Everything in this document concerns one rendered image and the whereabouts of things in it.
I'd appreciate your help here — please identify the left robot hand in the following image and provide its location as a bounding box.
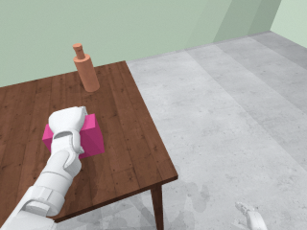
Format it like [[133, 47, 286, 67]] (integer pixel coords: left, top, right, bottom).
[[48, 106, 88, 154]]

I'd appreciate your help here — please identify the right robot hand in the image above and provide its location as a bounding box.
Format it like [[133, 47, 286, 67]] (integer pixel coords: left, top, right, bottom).
[[231, 201, 268, 230]]

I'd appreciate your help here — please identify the table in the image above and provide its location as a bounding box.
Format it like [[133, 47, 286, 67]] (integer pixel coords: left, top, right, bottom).
[[0, 60, 178, 230]]

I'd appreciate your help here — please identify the robot left forearm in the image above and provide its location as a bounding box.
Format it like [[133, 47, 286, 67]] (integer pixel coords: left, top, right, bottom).
[[0, 128, 82, 230]]

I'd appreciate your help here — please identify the sponge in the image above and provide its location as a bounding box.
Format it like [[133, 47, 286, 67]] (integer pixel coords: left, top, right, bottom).
[[42, 113, 105, 159]]

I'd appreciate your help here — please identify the robot left upper arm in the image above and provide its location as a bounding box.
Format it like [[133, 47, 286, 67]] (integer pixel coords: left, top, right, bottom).
[[7, 210, 58, 230]]

